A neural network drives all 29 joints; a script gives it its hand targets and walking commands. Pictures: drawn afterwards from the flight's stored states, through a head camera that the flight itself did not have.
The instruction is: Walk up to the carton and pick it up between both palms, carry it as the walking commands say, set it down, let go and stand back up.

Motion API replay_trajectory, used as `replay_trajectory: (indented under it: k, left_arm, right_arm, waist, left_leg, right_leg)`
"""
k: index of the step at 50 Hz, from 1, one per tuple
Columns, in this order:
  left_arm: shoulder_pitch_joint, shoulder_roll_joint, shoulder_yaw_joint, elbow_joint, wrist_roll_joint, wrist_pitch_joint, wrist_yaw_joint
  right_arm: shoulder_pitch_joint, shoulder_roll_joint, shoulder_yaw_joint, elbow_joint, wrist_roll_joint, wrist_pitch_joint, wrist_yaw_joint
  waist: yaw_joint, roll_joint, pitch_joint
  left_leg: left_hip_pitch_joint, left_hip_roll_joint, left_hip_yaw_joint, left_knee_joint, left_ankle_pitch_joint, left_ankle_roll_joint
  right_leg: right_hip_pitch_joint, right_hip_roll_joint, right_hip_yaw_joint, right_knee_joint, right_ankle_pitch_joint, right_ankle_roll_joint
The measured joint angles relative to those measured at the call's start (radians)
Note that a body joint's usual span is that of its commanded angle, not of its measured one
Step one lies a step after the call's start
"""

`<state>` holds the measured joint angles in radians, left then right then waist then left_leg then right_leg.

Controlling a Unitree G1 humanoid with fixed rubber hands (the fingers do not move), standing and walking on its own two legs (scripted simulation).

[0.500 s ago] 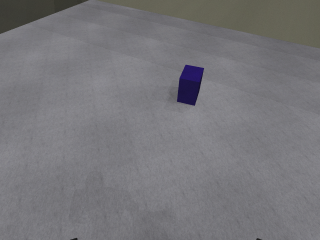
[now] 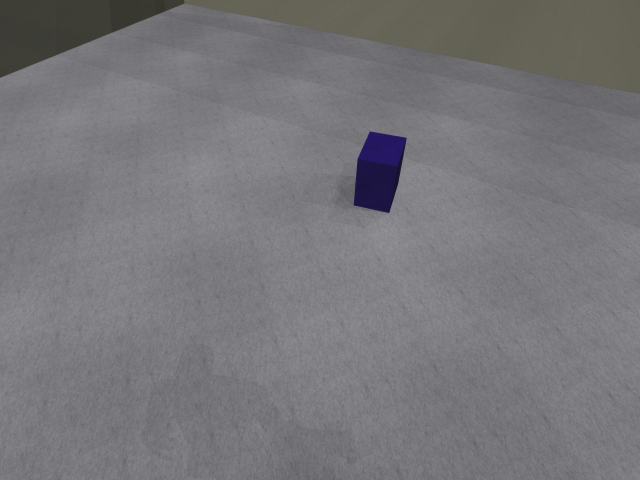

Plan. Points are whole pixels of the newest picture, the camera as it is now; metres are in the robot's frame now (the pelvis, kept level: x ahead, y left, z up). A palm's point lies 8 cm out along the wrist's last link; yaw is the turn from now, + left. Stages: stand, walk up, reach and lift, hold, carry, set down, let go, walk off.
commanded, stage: walk up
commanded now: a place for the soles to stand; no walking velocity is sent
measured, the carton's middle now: (379, 172) +1.52 -0.24 -0.63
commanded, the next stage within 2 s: none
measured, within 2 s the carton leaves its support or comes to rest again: neither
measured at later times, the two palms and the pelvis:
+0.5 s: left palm out of the picture +0.14 +0.23 -0.10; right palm out of the picture +0.16 -0.39 -0.11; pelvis +0.09 -0.07 -0.01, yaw -2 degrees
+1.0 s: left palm (213, 352) +0.34 +0.19 -0.11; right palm (616, 403) +0.27 -0.43 -0.11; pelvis +0.25 -0.10 -0.01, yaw -6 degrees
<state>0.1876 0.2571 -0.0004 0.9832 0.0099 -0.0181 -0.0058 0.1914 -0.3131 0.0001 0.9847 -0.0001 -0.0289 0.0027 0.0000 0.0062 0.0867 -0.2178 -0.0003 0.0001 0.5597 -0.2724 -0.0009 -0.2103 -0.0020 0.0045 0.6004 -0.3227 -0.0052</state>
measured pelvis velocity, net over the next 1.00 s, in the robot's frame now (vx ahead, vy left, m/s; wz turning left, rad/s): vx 0.25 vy -0.10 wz -0.10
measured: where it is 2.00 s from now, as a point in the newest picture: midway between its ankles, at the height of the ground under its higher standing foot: (366, 354)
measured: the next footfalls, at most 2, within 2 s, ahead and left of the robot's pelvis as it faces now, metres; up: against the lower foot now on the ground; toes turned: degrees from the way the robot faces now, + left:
right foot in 0.28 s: +0.18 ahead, -0.19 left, +0.00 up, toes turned -2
left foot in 0.62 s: +0.28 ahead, +0.06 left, +0.00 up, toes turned -3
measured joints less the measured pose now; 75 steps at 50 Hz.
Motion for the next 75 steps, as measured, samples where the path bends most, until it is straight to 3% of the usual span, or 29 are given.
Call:
replay_trajectory:
  k: [4,7,12,14,16,19,22,30,33,36,43,49,50,52,54,56,64,71,73,75]
  left_arm:
    - [0.011,0.020,0.001,-0.029,0.000,0.000,-0.031]
    - [0.011,0.054,0.000,-0.070,0.000,-0.006,-0.046]
    - [0.022,0.107,0.005,-0.098,0.000,-0.020,-0.073]
    - [0.048,0.135,0.017,-0.112,0.000,-0.043,-0.072]
    - [0.055,0.125,0.019,-0.102,0.000,-0.050,-0.065]
    - [0.089,0.113,0.020,-0.097,0.000,-0.049,-0.062]
    - [0.122,0.113,0.019,-0.096,0.000,-0.044,-0.059]
    - [0.146,0.113,0.019,-0.104,0.000,-0.035,-0.060]
    - [0.139,0.113,0.020,-0.109,0.000,-0.023,-0.059]
    - [0.112,0.113,0.019,-0.114,0.000,-0.022,-0.057]
    - [0.094,0.114,0.019,-0.111,0.000,-0.023,-0.070]
    - [0.105,0.116,0.019,-0.096,0.000,-0.030,-0.078]
    - [0.113,0.121,0.020,-0.097,0.000,-0.040,-0.078]
    - [0.116,0.115,0.019,-0.092,0.000,-0.055,-0.070]
    - [0.119,0.102,0.019,-0.089,0.000,-0.059,-0.068]
    - [0.128,0.102,0.020,-0.088,0.000,-0.062,-0.059]
    - [0.168,0.102,0.019,-0.088,0.000,-0.072,-0.041]
    - [0.172,0.102,0.019,-0.094,0.000,-0.070,-0.041]
    - [0.169,0.102,0.019,-0.101,0.000,-0.067,-0.040]
    - [0.150,0.104,0.019,-0.104,0.000,-0.066,-0.038]
  right_arm:
    - [0.028,-0.022,0.000,-0.005,0.000,-0.025,0.012]
    - [0.040,-0.036,0.000,-0.007,0.000,-0.043,0.012]
    - [0.058,-0.071,0.000,-0.008,0.000,-0.040,0.023]
    - [0.058,-0.083,0.000,-0.018,0.000,-0.037,0.026]
    - [0.035,-0.106,-0.001,-0.020,0.000,-0.025,0.026]
    - [0.009,-0.124,0.000,-0.035,0.000,-0.022,0.030]
    - [0.007,-0.129,0.000,-0.052,0.000,-0.021,0.039]
    - [0.018,-0.130,0.000,-0.046,0.000,-0.025,0.052]
    - [0.052,-0.130,0.000,-0.045,0.000,-0.052,0.048]
    - [0.089,-0.130,0.000,-0.043,0.000,-0.059,0.044]
    - [0.121,-0.130,0.000,-0.041,0.000,-0.059,0.043]
    - [0.120,-0.129,0.000,-0.066,0.000,-0.059,0.043]
    - [0.121,-0.129,0.000,-0.073,0.000,-0.057,0.043]
    - [0.096,-0.129,0.000,-0.076,0.000,-0.044,0.043]
    - [0.071,-0.130,0.000,-0.078,0.000,-0.035,0.043]
    - [0.054,-0.130,0.000,-0.079,0.000,-0.035,0.043]
    - [0.040,-0.131,0.001,-0.079,0.000,-0.032,0.048]
    - [0.031,-0.131,0.001,-0.079,0.000,-0.032,0.056]
    - [0.028,-0.131,0.000,-0.082,0.000,-0.042,0.055]
    - [0.027,-0.129,0.000,-0.091,0.000,-0.054,0.054]
  waist:
    - [-0.002,0.001,-0.029]
    - [-0.001,0.000,-0.023]
    - [0.001,0.004,-0.021]
    - [0.004,-0.017,-0.039]
    - [0.003,0.004,-0.025]
    - [0.002,0.025,-0.016]
    - [0.001,0.025,-0.025]
    - [0.000,0.024,-0.038]
    - [-0.001,0.004,-0.053]
    - [0.000,0.000,-0.055]
    - [0.001,-0.001,-0.049]
    - [0.002,-0.003,-0.061]
    - [0.003,-0.009,-0.070]
    - [0.003,0.002,-0.064]
    - [0.003,0.024,-0.046]
    - [0.002,0.031,-0.035]
    - [0.001,0.036,-0.014]
    - [0.001,0.037,-0.015]
    - [0.000,0.031,-0.013]
    - [-0.001,0.021,0.002]
  left_leg:
    - [-0.003,0.006,0.004,0.008,-0.047,0.022]
    - [0.014,0.032,0.013,-0.010,-0.045,0.025]
    - [0.062,0.087,0.016,0.013,-0.086,0.009]
    - [-0.004,0.096,0.020,0.195,-0.172,0.022]
    - [-0.105,0.083,-0.007,0.431,-0.178,0.025]
    - [-0.209,0.038,-0.010,0.541,-0.180,0.027]
    - [-0.263,0.012,-0.012,0.478,-0.181,0.027]
    - [-0.211,0.020,-0.013,0.143,-0.130,0.027]
    - [-0.174,0.005,0.006,0.114,-0.045,0.027]
    - [-0.142,0.013,0.013,0.095,-0.041,0.027]
    - [-0.018,0.044,0.018,-0.014,-0.014,0.029]
    - [0.044,0.069,0.019,0.037,-0.097,0.021]
    - [0.029,0.070,0.020,0.094,-0.143,0.028]
    - [-0.059,0.074,0.006,0.304,-0.169,0.036]
    - [-0.147,0.060,-0.003,0.470,-0.170,0.045]
    - [-0.220,0.042,-0.004,0.523,-0.157,0.045]
    - [-0.367,0.073,-0.006,0.328,-0.036,0.045]
    - [-0.290,0.067,-0.006,0.063,0.056,0.045]
    - [-0.258,0.056,-0.003,0.040,0.147,0.044]
    - [-0.252,0.053,0.010,0.095,0.149,0.030]
  right_leg:
    - [-0.072,0.000,0.000,0.154,-0.137,0.000]
    - [-0.173,-0.003,0.012,0.245,-0.118,0.000]
    - [-0.222,-0.018,0.003,0.183,-0.036,0.000]
    - [-0.194,-0.018,0.030,0.096,-0.076,-0.001]
    - [-0.207,-0.001,0.015,0.130,0.067,-0.004]
    - [-0.176,0.009,0.002,0.121,0.064,-0.011]
    - [-0.143,0.010,0.002,0.086,0.042,-0.015]
    - [-0.072,0.010,0.014,0.050,0.009,-0.020]
    - [-0.105,0.017,0.056,0.201,-0.152,-0.020]
    - [-0.210,0.034,0.070,0.389,-0.084,-0.020]
    - [-0.330,0.023,0.058,0.350,0.052,-0.020]
    - [-0.219,0.002,-0.005,0.127,0.050,-0.020]
    - [-0.182,0.002,0.000,0.080,0.000,-0.020]
    - [-0.196,0.013,-0.008,0.114,0.060,-0.023]
    - [-0.180,0.025,-0.019,0.125,0.043,-0.031]
    - [-0.150,0.025,-0.020,0.100,0.029,-0.034]
    - [-0.009,0.025,-0.018,0.000,-0.020,-0.036]
    - [0.114,0.026,-0.019,-0.022,-0.123,-0.018]
    - [0.111,0.019,-0.011,0.055,-0.162,-0.016]
    - [0.032,0.020,0.017,0.265,-0.148,-0.016]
